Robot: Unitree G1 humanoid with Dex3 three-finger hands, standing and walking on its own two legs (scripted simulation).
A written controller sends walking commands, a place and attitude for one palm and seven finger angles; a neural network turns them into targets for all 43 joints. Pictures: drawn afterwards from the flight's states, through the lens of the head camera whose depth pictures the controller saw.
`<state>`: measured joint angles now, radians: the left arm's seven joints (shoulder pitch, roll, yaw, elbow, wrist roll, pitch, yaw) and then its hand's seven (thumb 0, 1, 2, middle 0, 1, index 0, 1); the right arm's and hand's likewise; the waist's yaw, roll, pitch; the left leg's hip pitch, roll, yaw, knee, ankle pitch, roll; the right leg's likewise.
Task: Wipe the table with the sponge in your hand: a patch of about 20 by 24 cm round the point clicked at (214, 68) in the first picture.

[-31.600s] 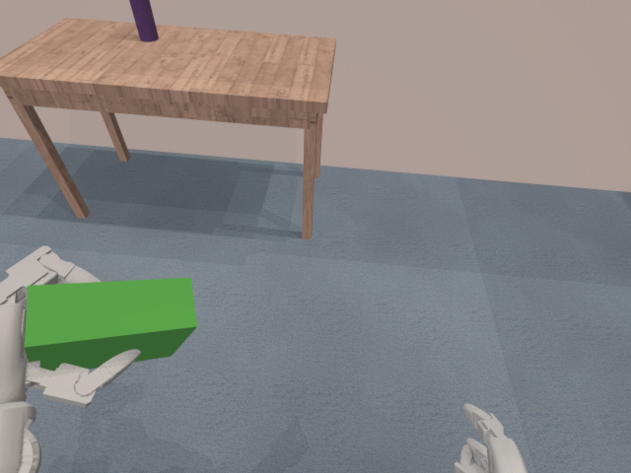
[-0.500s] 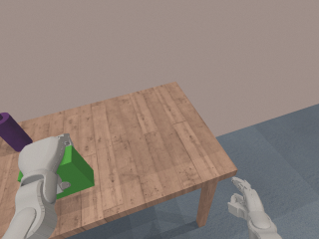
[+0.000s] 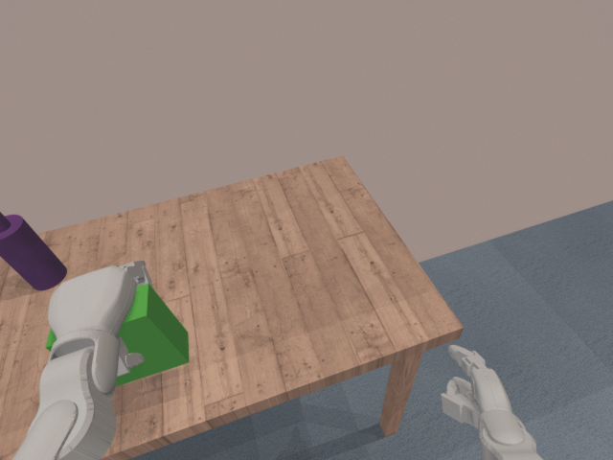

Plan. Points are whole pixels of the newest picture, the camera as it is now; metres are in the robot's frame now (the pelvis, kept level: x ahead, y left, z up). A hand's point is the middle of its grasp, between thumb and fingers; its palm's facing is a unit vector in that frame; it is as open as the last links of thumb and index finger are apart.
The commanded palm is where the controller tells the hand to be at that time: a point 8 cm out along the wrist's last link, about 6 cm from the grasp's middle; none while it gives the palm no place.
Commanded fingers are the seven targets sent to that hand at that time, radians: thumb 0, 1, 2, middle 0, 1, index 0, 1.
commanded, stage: move the sponge above the wiping area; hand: left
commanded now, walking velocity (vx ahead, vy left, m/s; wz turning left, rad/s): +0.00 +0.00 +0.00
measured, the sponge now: (134, 346) +0.22 +0.29 +0.03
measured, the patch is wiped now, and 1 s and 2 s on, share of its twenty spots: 0.00 0.00 0.00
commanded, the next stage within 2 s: none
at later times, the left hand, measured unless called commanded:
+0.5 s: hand (122, 329) +0.23 +0.29 +0.06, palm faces -0.01 -0.10 -0.99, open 9.4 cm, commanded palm +0.20 +0.29 +0.12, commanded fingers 0.00 0.10 1.30 -1.20 -1.60 -1.20 -1.60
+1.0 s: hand (135, 332) +0.23 +0.28 +0.05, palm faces -0.01 -0.10 -0.99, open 9.4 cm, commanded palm +0.20 +0.27 +0.11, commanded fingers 0.00 0.10 1.30 -1.20 -1.60 -1.20 -1.60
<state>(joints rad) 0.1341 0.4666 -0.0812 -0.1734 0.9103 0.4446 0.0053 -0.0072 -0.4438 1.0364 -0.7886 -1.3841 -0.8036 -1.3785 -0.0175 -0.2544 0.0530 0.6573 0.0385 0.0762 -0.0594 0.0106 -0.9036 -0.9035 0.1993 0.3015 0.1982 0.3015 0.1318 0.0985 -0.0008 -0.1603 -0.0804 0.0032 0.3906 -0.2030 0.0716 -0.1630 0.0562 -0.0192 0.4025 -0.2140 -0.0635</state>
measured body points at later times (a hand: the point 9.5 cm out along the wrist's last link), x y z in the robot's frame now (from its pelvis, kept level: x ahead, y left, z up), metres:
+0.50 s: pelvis +0.00 +0.00 +0.00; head +0.00 -0.04 +0.45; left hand +0.22 +0.29 +0.12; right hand +0.25 -0.21 -0.08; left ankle +0.00 +0.07 -0.74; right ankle +0.00 -0.08 -0.74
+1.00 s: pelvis +0.00 +0.00 +0.00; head +0.00 -0.04 +0.45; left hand +0.23 +0.28 +0.10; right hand +0.25 -0.20 -0.09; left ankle +0.00 +0.07 -0.74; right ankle +0.00 -0.08 -0.74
